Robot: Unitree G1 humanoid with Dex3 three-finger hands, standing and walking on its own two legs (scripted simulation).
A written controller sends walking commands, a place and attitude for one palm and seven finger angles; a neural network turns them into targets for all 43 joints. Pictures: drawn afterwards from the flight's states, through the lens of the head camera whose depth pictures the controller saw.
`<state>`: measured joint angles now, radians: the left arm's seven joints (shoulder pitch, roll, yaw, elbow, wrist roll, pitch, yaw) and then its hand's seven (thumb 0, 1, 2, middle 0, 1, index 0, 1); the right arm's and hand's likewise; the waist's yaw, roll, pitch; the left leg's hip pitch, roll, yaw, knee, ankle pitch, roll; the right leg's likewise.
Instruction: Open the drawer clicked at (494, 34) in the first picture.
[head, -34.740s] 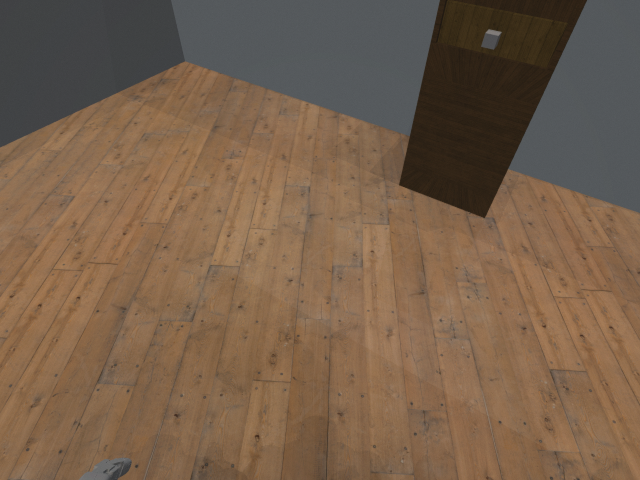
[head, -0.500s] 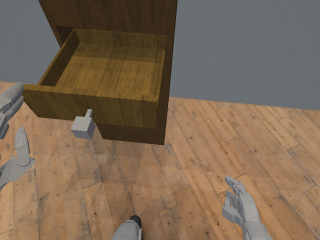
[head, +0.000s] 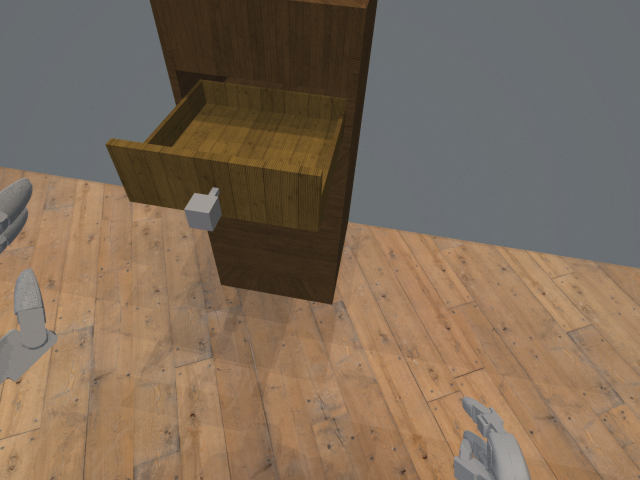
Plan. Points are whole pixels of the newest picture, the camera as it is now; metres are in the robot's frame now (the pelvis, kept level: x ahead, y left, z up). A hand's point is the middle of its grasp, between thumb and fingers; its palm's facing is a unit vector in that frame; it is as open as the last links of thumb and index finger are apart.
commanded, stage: stop stepping back and stand still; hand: left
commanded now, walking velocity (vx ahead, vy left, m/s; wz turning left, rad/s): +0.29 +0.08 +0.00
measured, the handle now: (208, 204) +0.55 +0.23 +0.00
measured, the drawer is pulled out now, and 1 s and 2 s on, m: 0.30 0.30 0.30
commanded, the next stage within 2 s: let the arm hang, fingers relaxed in 0.64 s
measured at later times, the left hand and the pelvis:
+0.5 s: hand (13, 434) +0.12 +0.22 +0.19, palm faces +0.42 -0.78 -0.47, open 7.4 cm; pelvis -0.07 -0.02 +0.00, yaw +2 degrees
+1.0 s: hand out of the picture +0.04 +0.18 -0.14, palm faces +0.03 -0.97 -0.23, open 7.4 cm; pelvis -0.06 +0.00 +0.00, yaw +5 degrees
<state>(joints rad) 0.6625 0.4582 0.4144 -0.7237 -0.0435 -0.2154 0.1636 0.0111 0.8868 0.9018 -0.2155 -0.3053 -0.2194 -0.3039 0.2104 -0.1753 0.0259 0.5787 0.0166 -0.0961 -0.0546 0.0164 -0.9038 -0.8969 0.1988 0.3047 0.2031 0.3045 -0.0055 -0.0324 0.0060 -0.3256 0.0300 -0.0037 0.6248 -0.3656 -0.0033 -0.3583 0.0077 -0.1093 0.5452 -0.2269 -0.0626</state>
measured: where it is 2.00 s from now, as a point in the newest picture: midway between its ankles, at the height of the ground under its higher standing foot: outside the picture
